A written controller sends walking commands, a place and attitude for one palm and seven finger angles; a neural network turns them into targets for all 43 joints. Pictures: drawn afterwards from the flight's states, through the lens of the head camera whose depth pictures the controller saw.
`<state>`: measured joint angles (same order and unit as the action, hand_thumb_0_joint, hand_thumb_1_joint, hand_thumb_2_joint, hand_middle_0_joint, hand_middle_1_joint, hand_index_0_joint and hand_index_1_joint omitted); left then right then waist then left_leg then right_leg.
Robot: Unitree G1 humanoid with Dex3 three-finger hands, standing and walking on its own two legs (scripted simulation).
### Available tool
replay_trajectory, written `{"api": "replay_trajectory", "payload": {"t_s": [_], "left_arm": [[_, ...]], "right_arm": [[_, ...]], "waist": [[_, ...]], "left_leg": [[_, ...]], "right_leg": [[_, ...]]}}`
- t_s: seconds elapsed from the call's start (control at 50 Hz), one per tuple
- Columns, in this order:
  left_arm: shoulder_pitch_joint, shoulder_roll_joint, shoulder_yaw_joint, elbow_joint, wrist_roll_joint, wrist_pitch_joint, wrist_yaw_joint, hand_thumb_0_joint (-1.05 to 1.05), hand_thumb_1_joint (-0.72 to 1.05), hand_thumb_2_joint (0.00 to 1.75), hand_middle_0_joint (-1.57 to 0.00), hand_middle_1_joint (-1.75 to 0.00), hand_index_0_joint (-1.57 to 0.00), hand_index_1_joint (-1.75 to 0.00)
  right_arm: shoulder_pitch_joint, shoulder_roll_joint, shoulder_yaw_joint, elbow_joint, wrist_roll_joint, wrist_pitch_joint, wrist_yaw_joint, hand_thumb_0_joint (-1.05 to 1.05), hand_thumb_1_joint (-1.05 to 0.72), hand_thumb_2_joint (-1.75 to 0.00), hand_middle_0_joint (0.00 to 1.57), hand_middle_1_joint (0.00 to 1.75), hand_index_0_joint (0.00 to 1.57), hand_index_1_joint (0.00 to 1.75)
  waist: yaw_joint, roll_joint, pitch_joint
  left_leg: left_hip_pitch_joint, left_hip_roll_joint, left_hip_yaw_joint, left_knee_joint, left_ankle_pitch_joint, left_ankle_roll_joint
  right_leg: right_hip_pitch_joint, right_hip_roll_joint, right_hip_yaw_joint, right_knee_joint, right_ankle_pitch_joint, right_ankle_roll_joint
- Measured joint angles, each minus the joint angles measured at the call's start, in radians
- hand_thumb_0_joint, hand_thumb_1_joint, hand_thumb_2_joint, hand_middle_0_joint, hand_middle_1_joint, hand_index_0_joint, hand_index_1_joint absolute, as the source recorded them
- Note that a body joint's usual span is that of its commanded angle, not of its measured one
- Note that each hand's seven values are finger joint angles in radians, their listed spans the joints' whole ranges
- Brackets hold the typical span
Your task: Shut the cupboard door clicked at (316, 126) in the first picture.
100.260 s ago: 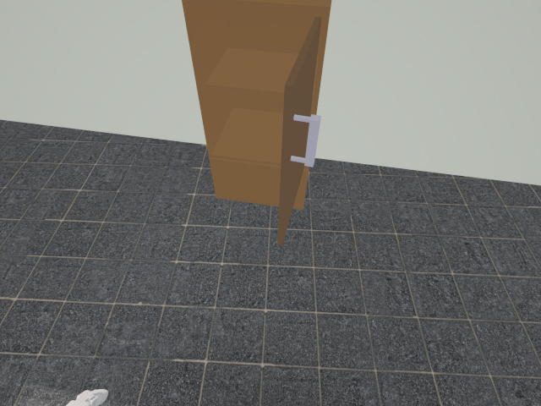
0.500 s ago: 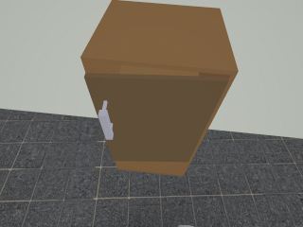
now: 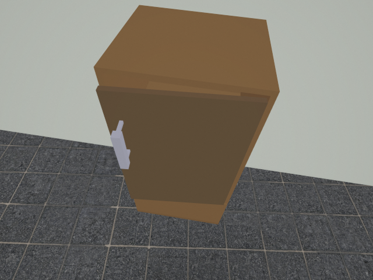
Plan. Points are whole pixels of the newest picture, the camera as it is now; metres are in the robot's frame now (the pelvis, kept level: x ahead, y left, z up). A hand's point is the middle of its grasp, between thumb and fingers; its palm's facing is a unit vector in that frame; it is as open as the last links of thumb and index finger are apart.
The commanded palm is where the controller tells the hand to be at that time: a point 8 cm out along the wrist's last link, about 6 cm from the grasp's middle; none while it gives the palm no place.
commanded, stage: come to a stop and stand still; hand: left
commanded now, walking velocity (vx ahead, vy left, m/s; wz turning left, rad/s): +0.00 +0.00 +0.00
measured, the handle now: (122, 145) +0.45 +0.22 -0.04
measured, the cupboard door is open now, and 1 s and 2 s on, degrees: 5 5 5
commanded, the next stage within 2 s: look again from close up in 1.02 s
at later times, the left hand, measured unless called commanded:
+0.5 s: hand out of the picture +0.06 +0.20 -0.17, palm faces -0.02 -0.97 -0.24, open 7.4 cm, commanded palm none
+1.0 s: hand out of the picture -0.04 +0.19 -0.17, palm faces -0.02 -0.98 -0.19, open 7.4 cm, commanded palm none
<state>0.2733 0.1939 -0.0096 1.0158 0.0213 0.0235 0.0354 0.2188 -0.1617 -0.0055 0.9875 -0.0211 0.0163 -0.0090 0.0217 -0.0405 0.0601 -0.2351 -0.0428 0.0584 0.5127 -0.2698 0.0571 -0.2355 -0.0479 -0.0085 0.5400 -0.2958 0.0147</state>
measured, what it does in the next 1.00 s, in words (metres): stands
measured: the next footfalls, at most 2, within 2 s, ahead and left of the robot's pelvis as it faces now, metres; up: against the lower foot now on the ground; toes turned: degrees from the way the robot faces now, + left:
none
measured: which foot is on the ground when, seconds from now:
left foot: down 0.00-1.00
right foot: down 0.00-1.00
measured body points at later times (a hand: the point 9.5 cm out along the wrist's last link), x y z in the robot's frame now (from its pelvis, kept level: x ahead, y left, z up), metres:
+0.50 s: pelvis +0.00 +0.02 +0.00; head +0.00 +0.02 +0.45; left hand +0.06 +0.25 -0.15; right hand +0.05 -0.22 -0.15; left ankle +0.00 +0.08 -0.73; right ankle +0.00 -0.14 -0.73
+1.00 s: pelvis -0.02 +0.02 +0.01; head -0.01 +0.02 +0.46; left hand -0.03 +0.24 -0.16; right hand -0.02 -0.20 -0.15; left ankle +0.00 +0.08 -0.73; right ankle +0.00 -0.14 -0.73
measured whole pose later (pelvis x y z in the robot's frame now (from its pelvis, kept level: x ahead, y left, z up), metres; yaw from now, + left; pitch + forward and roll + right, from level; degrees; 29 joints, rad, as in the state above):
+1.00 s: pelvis -0.02 +0.02 +0.01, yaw -1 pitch -2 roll +0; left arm 0.33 0.15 -0.02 1.08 0.02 0.01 0.05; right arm 0.26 -0.15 -0.01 1.13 0.00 0.00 -0.01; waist -0.01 -0.01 0.05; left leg -0.20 -0.06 0.08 0.42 -0.20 0.08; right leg -0.20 -0.06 0.02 0.44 -0.21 0.06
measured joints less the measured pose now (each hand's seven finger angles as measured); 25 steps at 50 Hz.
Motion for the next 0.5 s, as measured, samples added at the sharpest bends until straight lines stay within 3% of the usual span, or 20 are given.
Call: {"api": "replay_trajectory", "payload": {"t_s": [0.12,0.32,0.5], "left_arm": [[0.045,0.002,-0.006,-0.028,0.000,-0.012,0.010,0.01,0.90,0.90,-0.20,-0.30,-0.20,-0.30],[0.001,0.015,-0.001,-0.066,-0.008,-0.012,0.018,0.01,0.90,0.90,-0.20,-0.30,-0.20,-0.30],[-0.017,0.001,-0.009,-0.055,-0.007,-0.006,0.011,0.01,0.90,0.90,-0.20,-0.30,-0.20,-0.30]], "right_arm": [[0.000,-0.018,-0.003,-0.055,0.000,0.004,0.003,0.00,-0.92,-0.90,0.20,0.30,0.20,0.30],[-0.011,-0.027,0.006,-0.028,0.003,-0.011,-0.002,0.00,-0.91,-0.90,0.20,0.30,0.20,0.30],[-0.002,-0.036,0.006,0.027,0.005,-0.009,0.000,0.00,-0.91,-0.90,0.20,0.30,0.20,0.30]], "waist": [[-0.019,0.056,-0.046],[-0.016,0.060,-0.046],[-0.028,0.043,-0.033]], "left_leg": [[-0.031,0.003,0.001,0.075,-0.051,0.005],[0.002,-0.001,0.014,0.068,-0.053,0.015],[0.026,-0.007,0.023,0.008,-0.010,0.020]], "right_leg": [[-0.014,0.001,0.001,0.037,-0.027,0.024],[0.013,-0.004,0.014,0.034,-0.027,0.035],[0.030,-0.007,0.024,-0.018,0.016,0.040]]}}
